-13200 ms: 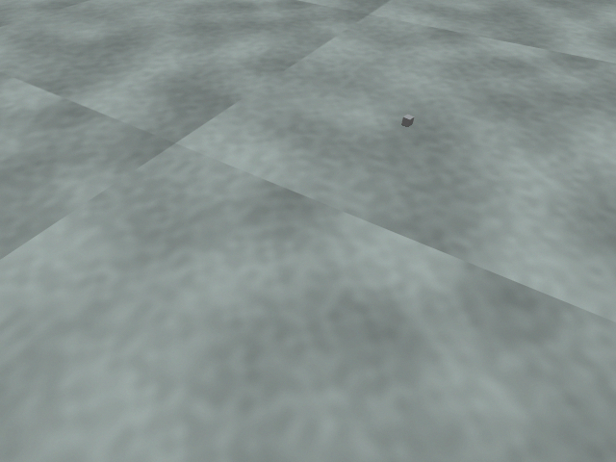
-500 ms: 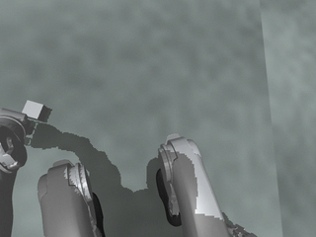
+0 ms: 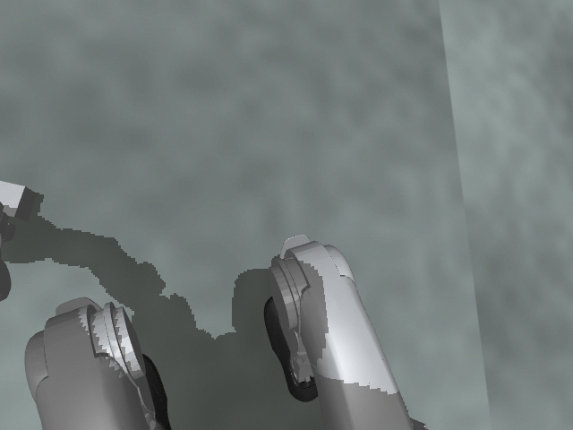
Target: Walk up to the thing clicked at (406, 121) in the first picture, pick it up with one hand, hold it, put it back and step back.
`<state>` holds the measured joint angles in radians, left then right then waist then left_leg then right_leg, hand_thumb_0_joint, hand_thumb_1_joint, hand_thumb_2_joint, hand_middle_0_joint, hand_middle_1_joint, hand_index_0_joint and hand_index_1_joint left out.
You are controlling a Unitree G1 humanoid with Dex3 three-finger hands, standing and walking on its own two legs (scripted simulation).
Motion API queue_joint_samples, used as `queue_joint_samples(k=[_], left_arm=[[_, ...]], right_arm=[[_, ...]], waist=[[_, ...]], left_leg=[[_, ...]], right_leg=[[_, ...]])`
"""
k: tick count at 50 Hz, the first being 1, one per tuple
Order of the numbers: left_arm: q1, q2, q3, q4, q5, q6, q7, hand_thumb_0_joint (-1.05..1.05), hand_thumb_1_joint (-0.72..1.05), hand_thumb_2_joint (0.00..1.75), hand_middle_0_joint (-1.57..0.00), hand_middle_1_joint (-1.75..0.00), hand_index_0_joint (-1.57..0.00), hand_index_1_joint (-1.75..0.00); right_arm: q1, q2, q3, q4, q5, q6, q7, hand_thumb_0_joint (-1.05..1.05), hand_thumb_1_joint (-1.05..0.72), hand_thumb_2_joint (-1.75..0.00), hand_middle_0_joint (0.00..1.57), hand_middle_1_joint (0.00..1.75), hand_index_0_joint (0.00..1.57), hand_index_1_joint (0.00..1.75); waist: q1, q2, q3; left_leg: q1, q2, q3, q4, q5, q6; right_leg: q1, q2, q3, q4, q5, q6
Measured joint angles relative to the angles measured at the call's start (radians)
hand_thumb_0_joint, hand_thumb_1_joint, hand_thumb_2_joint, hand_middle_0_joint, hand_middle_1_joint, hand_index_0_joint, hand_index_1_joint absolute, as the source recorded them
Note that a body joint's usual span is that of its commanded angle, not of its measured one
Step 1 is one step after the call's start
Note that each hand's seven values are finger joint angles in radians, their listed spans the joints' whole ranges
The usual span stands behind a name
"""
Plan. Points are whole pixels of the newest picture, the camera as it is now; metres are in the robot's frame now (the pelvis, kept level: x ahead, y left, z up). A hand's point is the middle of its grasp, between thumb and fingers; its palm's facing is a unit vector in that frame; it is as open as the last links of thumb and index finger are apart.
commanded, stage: rise first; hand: left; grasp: from above
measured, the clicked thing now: (8, 201) +0.49 +0.30 -0.30
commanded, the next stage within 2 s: none
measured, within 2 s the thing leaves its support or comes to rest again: neither
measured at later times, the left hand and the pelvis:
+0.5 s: hand out of the picture +0.45 +0.32 -0.19, palm faces -0.14 -0.42 -0.90, open 13.9 cm; pelvis +0.00 +0.00 +0.00, yaw -2 degrees
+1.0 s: hand out of the picture +0.47 +0.33 -0.19, palm faces -0.12 -0.41 -0.90, open 13.6 cm; pelvis +0.00 +0.01 +0.00, yaw -2 degrees
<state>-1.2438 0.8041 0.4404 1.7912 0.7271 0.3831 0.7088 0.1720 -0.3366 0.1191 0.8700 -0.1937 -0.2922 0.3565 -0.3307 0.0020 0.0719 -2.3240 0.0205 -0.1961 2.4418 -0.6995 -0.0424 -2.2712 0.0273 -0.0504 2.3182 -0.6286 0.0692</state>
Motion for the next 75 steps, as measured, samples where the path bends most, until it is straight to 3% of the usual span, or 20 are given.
queue_joint_samples(k=[13,43,64,75], left_arm=[[-0.028,0.041,-0.026,0.021,-0.007,0.0,0.02,0.0,-0.52,1.0,-0.14,-1.0,-0.12,-1.01],[-0.054,0.124,-0.075,0.002,0.002,0.01,-0.008,0.0,-0.48,0.94,-0.19,-0.96,-0.17,-0.97],[-0.072,0.149,-0.082,-0.011,-0.004,0.038,-0.019,0.0,-0.45,0.91,-0.21,-0.95,-0.2,-0.96],[-0.053,0.149,-0.09,-0.024,0.012,0.031,-0.022,0.0,-0.42,0.89,-0.23,-0.93,-0.22,-0.94]], right_arm=[[-0.011,-0.023,0.032,-0.016,-0.004,-0.01,0.02,0.0,-0.92,-0.9,0.2,0.3,0.19,0.29],[-0.013,-0.03,0.087,-0.064,0.01,-0.01,0.017,0.0,-0.93,-0.9,0.2,0.3,0.19,0.3],[0.007,-0.034,0.096,-0.084,0.018,-0.005,0.009,0.0,-0.93,-0.9,0.2,0.3,0.19,0.3],[0.011,-0.027,0.093,-0.084,0.02,-0.011,0.006,0.0,-0.93,-0.9,0.2,0.3,0.19,0.3]], waist=[[-0.027,-0.016,0.026],[-0.057,-0.044,0.055],[-0.063,-0.049,0.054],[-0.065,-0.054,0.057]], left_leg=[[0.002,0.0,-0.018,0.007,-0.002,0.005],[0.008,0.001,-0.036,0.007,-0.003,0.008],[0.016,0.003,-0.038,-0.008,-0.004,0.013],[0.019,0.004,-0.038,-0.009,-0.001,0.019]], right_leg=[[0.016,0.002,-0.017,-0.011,0.003,0.004],[0.033,0.005,-0.035,-0.028,0.007,0.004],[0.046,0.004,-0.039,-0.048,0.007,0.009],[0.054,0.005,-0.041,-0.055,0.011,0.001]])
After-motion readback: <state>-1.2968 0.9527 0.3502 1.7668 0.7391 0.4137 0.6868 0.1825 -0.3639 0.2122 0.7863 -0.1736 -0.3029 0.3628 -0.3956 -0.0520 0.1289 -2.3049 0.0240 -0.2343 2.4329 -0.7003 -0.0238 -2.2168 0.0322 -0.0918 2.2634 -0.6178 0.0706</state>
